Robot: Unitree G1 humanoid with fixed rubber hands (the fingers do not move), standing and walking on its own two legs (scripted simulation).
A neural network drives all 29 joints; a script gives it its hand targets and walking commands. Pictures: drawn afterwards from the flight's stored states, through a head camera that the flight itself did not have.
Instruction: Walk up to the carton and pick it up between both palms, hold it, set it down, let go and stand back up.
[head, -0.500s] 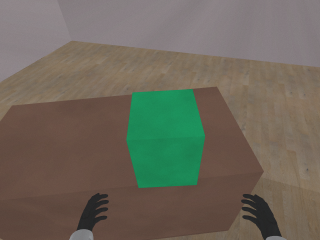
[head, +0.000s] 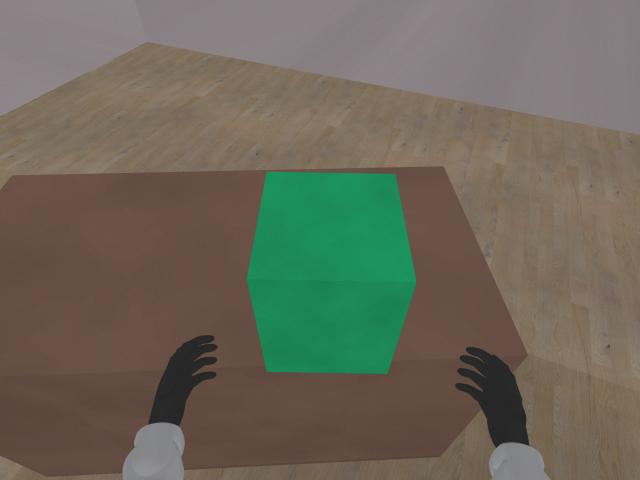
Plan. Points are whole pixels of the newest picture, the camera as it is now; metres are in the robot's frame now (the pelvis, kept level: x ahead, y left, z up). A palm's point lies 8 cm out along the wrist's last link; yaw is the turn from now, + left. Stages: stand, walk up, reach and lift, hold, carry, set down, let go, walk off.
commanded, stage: reach and lift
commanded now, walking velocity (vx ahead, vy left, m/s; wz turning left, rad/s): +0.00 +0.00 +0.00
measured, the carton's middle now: (328, 276) +0.42 +0.03 -0.01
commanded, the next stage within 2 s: none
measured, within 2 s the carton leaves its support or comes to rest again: neither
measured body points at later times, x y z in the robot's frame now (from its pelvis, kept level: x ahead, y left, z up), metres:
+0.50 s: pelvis -0.02 +0.01 +0.01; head -0.03 +0.03 +0.46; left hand +0.32 +0.20 +0.06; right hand +0.29 -0.20 +0.05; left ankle -0.03 +0.12 -0.74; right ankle -0.01 -0.12 -0.74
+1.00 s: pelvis -0.01 +0.00 +0.01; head +0.00 +0.02 +0.46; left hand +0.39 +0.21 +0.11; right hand +0.37 -0.20 +0.12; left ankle -0.03 +0.12 -0.74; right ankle -0.01 -0.12 -0.74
